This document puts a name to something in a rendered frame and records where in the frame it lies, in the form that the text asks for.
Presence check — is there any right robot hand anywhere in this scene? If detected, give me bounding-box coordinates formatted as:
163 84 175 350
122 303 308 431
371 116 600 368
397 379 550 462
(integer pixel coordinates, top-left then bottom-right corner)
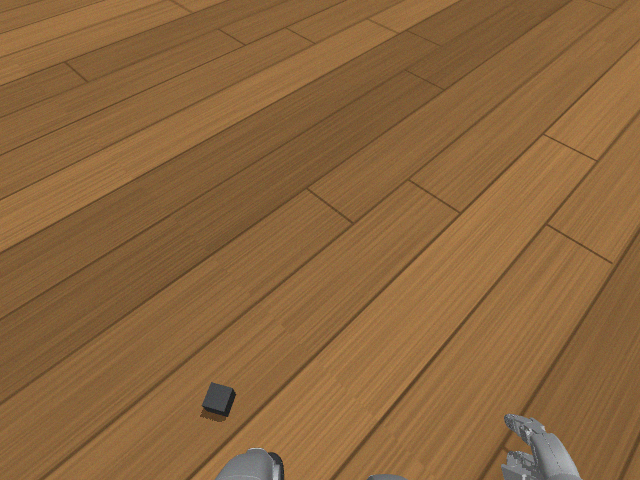
501 414 580 480

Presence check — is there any cube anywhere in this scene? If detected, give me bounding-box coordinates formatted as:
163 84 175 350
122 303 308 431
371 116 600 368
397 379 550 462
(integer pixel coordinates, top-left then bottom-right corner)
202 382 236 417

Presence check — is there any left robot foot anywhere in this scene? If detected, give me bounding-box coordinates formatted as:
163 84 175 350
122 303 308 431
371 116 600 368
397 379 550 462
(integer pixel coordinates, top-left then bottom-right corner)
268 452 284 480

